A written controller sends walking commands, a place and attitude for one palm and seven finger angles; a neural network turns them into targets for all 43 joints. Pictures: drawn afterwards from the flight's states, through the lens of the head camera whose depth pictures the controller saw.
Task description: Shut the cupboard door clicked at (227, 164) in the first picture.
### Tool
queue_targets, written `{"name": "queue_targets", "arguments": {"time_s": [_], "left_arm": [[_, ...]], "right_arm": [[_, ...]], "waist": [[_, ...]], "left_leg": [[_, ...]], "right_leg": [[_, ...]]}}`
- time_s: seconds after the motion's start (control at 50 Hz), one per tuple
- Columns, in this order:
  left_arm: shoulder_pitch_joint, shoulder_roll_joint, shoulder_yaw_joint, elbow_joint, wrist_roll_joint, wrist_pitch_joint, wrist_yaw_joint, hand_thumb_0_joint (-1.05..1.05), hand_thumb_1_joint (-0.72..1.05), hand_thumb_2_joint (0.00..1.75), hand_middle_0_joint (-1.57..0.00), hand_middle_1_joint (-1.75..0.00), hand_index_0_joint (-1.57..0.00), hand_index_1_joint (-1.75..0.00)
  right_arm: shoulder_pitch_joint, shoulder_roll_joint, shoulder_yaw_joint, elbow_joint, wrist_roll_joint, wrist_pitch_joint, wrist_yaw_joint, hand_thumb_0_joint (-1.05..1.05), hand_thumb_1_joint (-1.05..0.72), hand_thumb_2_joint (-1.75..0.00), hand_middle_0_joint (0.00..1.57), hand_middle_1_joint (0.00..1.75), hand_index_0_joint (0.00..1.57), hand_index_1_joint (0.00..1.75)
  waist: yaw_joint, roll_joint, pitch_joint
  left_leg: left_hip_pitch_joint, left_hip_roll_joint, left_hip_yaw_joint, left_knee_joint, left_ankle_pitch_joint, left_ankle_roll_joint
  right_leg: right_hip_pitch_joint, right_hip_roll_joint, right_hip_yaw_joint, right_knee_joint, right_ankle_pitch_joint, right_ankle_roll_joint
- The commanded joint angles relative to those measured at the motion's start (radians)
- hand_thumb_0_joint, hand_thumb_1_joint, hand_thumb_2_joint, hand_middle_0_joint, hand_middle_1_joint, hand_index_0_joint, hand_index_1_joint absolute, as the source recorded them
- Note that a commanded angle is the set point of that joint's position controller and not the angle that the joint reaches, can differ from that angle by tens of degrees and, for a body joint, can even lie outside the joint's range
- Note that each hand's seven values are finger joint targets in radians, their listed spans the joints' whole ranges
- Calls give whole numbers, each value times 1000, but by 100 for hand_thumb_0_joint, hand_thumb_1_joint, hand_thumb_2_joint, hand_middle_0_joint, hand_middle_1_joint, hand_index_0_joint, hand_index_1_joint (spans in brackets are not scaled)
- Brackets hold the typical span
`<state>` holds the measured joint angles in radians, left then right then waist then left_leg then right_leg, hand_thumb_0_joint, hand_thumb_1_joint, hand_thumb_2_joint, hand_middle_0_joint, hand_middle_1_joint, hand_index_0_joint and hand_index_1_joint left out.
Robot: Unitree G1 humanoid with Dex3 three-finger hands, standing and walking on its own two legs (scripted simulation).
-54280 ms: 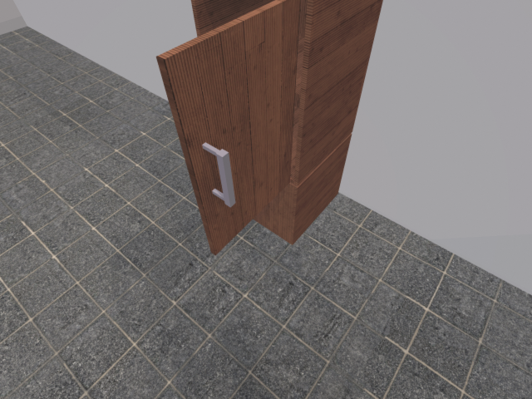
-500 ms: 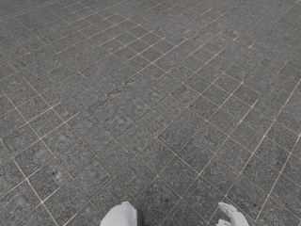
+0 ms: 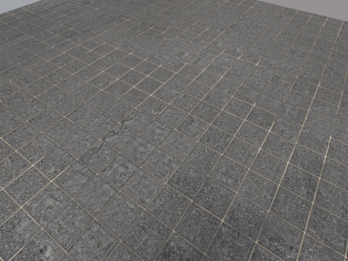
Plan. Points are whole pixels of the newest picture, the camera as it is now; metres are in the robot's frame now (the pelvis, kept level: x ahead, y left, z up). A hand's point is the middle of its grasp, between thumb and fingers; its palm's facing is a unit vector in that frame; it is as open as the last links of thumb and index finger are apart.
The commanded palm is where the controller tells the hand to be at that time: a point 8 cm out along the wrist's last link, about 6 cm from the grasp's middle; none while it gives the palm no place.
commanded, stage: turn to face it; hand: left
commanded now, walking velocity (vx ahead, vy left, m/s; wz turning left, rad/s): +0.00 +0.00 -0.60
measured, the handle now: out of the picture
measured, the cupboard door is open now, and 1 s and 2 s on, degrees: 37 37 37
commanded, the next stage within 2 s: none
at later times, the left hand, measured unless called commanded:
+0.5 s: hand (91, 254) +0.16 +0.23 -0.16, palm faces -0.20 -0.95 -0.22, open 7.4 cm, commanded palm none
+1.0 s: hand (133, 240) +0.19 +0.13 -0.15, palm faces -0.52 -0.82 -0.23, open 7.4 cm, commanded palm none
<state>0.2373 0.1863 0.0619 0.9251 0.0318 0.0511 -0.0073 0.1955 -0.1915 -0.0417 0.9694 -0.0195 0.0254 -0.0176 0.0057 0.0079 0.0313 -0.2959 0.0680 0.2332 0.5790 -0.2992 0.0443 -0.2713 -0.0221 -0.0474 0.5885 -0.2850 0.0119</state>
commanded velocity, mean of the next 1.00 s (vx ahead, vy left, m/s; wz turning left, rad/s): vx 0.00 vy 0.00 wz -0.60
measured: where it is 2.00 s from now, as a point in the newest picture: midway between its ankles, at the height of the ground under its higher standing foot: outside the picture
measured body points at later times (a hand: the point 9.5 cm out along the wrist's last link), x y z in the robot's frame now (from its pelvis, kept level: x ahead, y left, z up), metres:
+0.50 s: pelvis +0.03 +0.04 +0.01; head +0.08 +0.06 +0.46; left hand +0.17 +0.28 -0.15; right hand +0.06 -0.22 -0.12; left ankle +0.08 +0.14 -0.73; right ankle -0.05 -0.08 -0.65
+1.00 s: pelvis +0.02 +0.00 +0.01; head +0.06 -0.03 +0.45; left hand +0.22 +0.17 -0.13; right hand -0.05 -0.27 -0.13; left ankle +0.10 +0.13 -0.67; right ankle -0.04 -0.08 -0.73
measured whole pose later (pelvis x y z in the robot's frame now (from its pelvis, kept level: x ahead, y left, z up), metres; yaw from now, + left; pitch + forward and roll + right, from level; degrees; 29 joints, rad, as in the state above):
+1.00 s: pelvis +0.02 +0.00 +0.01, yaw -33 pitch +2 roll +0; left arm 0.21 0.20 0.05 0.87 0.02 0.04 0.00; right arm 0.17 -0.26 -0.06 0.89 -0.01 0.06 -0.01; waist -0.01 0.01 0.08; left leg -0.52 0.07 0.01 1.03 -0.38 -0.09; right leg -0.25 0.04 0.05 0.49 -0.27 -0.03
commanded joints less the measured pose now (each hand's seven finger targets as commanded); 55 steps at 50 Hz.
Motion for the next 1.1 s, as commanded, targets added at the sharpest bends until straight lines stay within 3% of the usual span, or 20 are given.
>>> {"name": "queue_targets", "arguments": {"time_s": [0.0, 0.08, 0.22, 0.28, 0.3, 0.32, 0.34, 0.36, 0.44, 0.6, 0.64, 0.68, 0.7, 0.72, 0.74, 0.76, 0.78, 0.86, 0.96, 1.08], "left_arm": [[136, 247, 51, -33, 0, -42, 19, 0, 90, 90, -20, -30, -20, -30], [73, 184, 52, -42, -8, -41, 40, 0, 90, 90, -20, -30, -20, -30], [25, 213, 70, -60, 0, -30, 31, 0, 90, 90, -20, -30, -20, -30], [-42, 201, 67, -75, -12, -17, 22, 0, 90, 90, -20, -30, -20, -30], [-36, 153, 57, -88, -18, -12, 18, 0, 90, 90, -20, -30, -20, -30], [-5, 103, 45, -102, -28, -9, 10, 0, 90, 90, -20, -30, -20, -30], [-30, 130, 46, -111, -20, -6, 10, 0, 90, 90, -20, -30, -20, -30], [-38, 142, 52, -114, -13, -4, 4, 0, 90, 90, -20, -30, -20, -30], [-49, 133, 58, -99, -9, 13, -25, 0, 90, 90, -20, -30, -20, -30], [-110, 111, 37, -149, -8, 7, -34, 0, 90, 90, -20, -30, -20, -30], [-98, 116, 34, -149, -11, 2, -32, 0, 90, 90, -20, -30, -20, -30], [-6, 150, 44, -124, -9, -7, -29, 0, 90, 90, -20, -30, -20, -30], [57, 235, 57, -111, -1, -20, -20, 0, 90, 90, -20, -30, -20, -30], [83, 335, 76, -101, 5, -29, -4, 0, 90, 90, -20, -30, -20, -30], [104, 343, 73, -96, -9, -26, 7, 0, 90, 90, -20, -30, -20, -30], [53, 318, 66, -115, -9, -22, 9, 0, 90, 90, -20, -30, -20, -30], [-12, 281, 67, -128, -7, -27, 17, 0, 90, 90, -20, -30, -20, -30], [-45, 221, 44, -140, -15, -41, 20, 0, 90, 90, -20, -30, -20, -30], [13, 235, 53, -117, -9, -37, 18, 0, 90, 90, -20, -30, -20, -30], [-43, 244, 64, -117, -5, -24, 18, 0, 90, 90, -20, -30, -20, -30]], "right_arm": [[-37, -87, -25, -116, 4, -5, -6, 0, -90, -90, 20, 30, 20, 30], [-59, -102, -26, -108, 7, -4, -14, 0, -90, -90, 20, 30, 20, 30], [-51, -80, -23, -129, 15, -9, -14, 0, -90, -90, 20, 30, 20, 30], [53, -103, -27, -100, 16, -19, -20, 0, -90, -90, 20, 30, 20, 30], [88, -162, -37, -94, 10, -30, -22, 0, -90, -90, 20, 30, 20, 30], [125, -260, -52, -98, -5, -39, -26, 0, -90, -90, 20, 30, 20, 30], [145, -284, -54, -102, -11, -30, -32, 0, -90, -90, 20, 30, 20, 30], [106, -259, -45, -122, -15, -29, -31, 0, -90, -90, 20, 30, 20, 30], [-8, -203, -27, -154, -18, -27, -32, 0, -90, -90, 20, 30, 20, 30], [50, -229, -51, -124, -14, -22, -14, 0, -90, -90, 20, 30, 20, 30], [41, -243, -57, -124, -13, -20, -9, 0, -90, -90, 20, 30, 20, 30], [4, -247, -60, -133, -4, -15, -4, 0, -90, -90, 20, 30, 20, 30], [-4, -198, -53, -152, 6, -11, 3, 0, -90, -90, 20, 30, 20, 30], [-59, -117, -31, -204, 3, -9, 7, 0, -90, -90, 20, 30, 20, 30], [-73, -160, -28, -208, 3, 8, -3, 0, -90, -90, 20, 30, 20, 30], [-72, -146, -30, -206, 5, 11, 0, 0, -90, -90, 20, 30, 20, 30], [-61, -148, -33, -188, 4, 9, -5, 0, -90, -90, 20, 30, 20, 30], [-25, -146, -32, -152, 1, 8, 2, 0, -90, -90, 20, 30, 20, 30], [-77, -133, -31, -172, 5, 8, -3, 0, -90, -90, 20, 30, 20, 30], [-16, -124, -28, -168, 19, -11, -14, 0, -90, -90, 20, 30, 20, 30]], "waist": [[56, -236, -47], [26, -154, -98], [17, -144, -92], [-39, -135, -81], [-48, 34, -102], [-49, 312, -135], [-67, 292, -124], [-49, 200, -91], [-1, 172, -27], [-40, 209, -87], [-30, 211, -92], [25, 137, -112], [59, -66, -131], [83, -360, -69], [91, -303, -71], [60, -204, -29], [29, -275, -42], [-4, -150, -98], [25, -114, -83], [-10, -149, -93]], "left_leg": [[-231, -28, -111, 376, -315, -83], [-363, -4, -239, 543, -182, -106], [-166, -37, -210, 190, -130, -116], [108, -54, -189, -99, 109, -113], [220, 66, -304, -217, 171, -86], [308, 327, -558, -263, 367, 25], [232, 419, -601, -268, 410, 116], [147, 395, -557, -281, 340, 136], [102, 265, -329, -266, 333, 87], [197, 294, -198, -197, 392, 88], [170, 298, -175, -153, 412, 71], [62, 259, -113, -27, 299, 2], [-56, 172, -46, 153, 99, -65], [-323, 9, -46, 405, -345, -119], [-333, 21, -193, 556, -337, -109], [-367, 35, -232, 607, -257, -105], [-408, 39, -247, 623, -201, -114], [-310, 24, -232, 553, -59, -142], [-274, -9, -226, 414, -91, -144], [-47, -47, -225, 51, -52, -120]], "right_leg": [[158, -380, 451, -267, 669, -227], [315, -254, 332, -170, 795, -228], [198, -201, 346, -141, 658, -203], [-12, -119, 318, -74, 458, -116], [-118, -35, 257, 13, 230, -64], [-267, 86, 121, 236, -244, -1], [-251, 65, 103, 452, -386, 7], [-240, 35, 119, 559, -347, 10], [-260, -5, 68, 584, -197, 37], [-147, 3, -33, 224, -162, 30], [-71, 14, -46, 113, -120, 15], [112, 14, -45, -100, 80, -6], [227, -123, 131, -240, 201, -50], [258, -342, 466, -276, 511, -153], [182, -387, 472, -277, 519, -227], [151, -341, 410, -285, 392, -230], [172, -284, 421, -282, 364, -213], [186, -189, 263, -203, 570, -176], [178, -197, 356, -206, 534, -209], [68, -169, 436, -130, 505, -178]]}}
